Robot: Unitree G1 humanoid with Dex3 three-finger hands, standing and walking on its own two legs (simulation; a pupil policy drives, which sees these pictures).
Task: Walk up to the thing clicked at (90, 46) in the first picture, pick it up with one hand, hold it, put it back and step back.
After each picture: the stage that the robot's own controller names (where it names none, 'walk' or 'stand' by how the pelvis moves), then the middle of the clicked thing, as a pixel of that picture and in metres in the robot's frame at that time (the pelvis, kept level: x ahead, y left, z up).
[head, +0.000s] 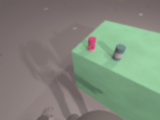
stand; (91, 44) +0.62 +0.04 +0.06
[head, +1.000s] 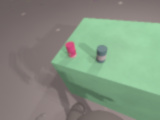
walk; (71, 50) +0.50 +0.20 +0.07
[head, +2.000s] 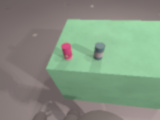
stand; (67, 51) +0.46 +0.20 +0.09
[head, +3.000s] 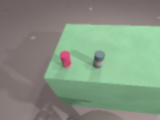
stand; (66, 60) +0.40 +0.20 +0.07
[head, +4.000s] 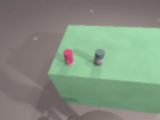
stand; (68, 57) +0.45 +0.20 +0.06
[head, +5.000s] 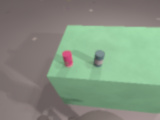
stand; (67, 59) +0.43 +0.20 +0.06
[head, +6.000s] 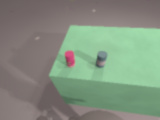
stand; (70, 59) +0.43 +0.19 +0.05
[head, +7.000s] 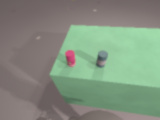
stand; (70, 58) +0.44 +0.18 +0.05
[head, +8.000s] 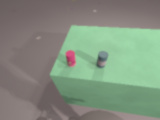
rise first; (71, 59) +0.43 +0.18 +0.05
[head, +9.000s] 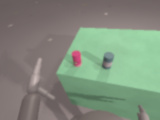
rise first; (76, 59) +0.44 +0.17 +0.06
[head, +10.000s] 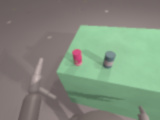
go down; (77, 57) +0.44 +0.17 +0.06
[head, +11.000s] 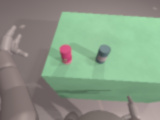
go down; (66, 55) +0.42 +0.15 +0.08
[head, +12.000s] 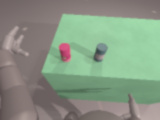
approach; (65, 53) +0.45 +0.16 +0.09
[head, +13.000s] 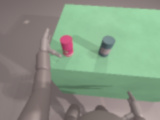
close in; (67, 46) +0.45 +0.16 +0.12
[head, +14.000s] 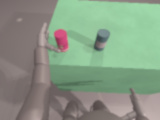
close; (62, 41) +0.48 +0.16 +0.13
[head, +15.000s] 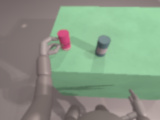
lift; (64, 40) +0.50 +0.17 +0.13
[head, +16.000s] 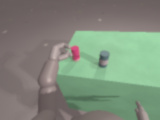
lift; (75, 53) +0.52 +0.17 +0.09
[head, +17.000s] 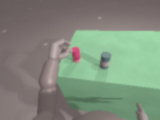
hold; (76, 54) +0.50 +0.16 +0.08
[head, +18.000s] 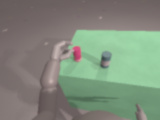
stand; (77, 54) +0.51 +0.16 +0.07
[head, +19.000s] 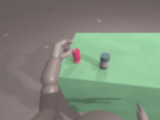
stand; (76, 56) +0.51 +0.16 +0.07
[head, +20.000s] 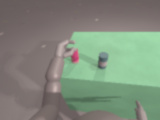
crouch; (74, 55) +0.51 +0.17 +0.07
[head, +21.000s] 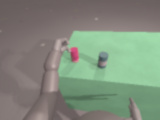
crouch; (74, 54) +0.52 +0.17 +0.07
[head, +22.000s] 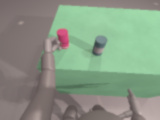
lower; (63, 39) +0.52 +0.17 +0.11
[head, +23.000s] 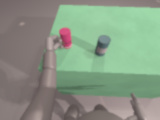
lower; (66, 38) +0.52 +0.16 +0.12
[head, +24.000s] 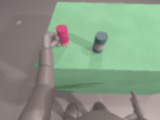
lower; (63, 36) +0.53 +0.17 +0.13
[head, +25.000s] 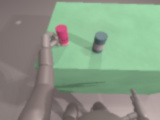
lower; (62, 36) +0.53 +0.17 +0.13
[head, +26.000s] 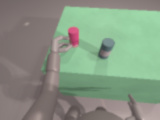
open; (73, 37) +0.53 +0.13 +0.12
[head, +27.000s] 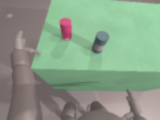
sink last; (66, 30) +0.56 +0.14 +0.12
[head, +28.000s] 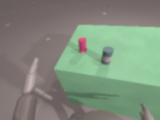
sink last; (82, 45) +0.57 +0.15 +0.10
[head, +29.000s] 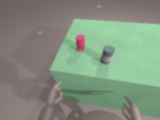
stand; (80, 43) +0.55 +0.14 +0.10
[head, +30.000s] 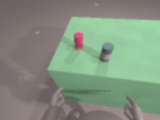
stand; (78, 41) +0.55 +0.14 +0.12
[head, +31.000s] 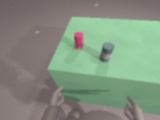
stand; (78, 41) +0.55 +0.14 +0.12
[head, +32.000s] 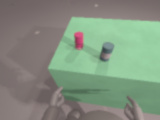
stand; (79, 41) +0.55 +0.14 +0.12
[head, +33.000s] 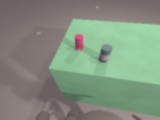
stand; (79, 42) +0.56 +0.14 +0.10
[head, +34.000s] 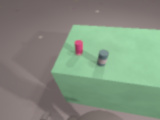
walk; (78, 48) +0.56 +0.15 +0.06
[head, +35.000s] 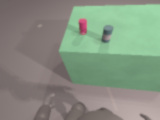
walk; (82, 27) +0.72 +0.13 +0.08
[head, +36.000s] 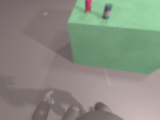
walk; (88, 5) +1.04 +0.11 +0.08
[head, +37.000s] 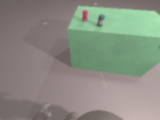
stand; (84, 16) +1.12 +0.16 +0.07
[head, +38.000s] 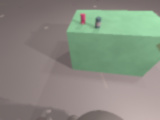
stand; (82, 19) +1.13 +0.18 +0.05
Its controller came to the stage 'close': yes
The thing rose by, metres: 0.00
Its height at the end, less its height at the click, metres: +0.00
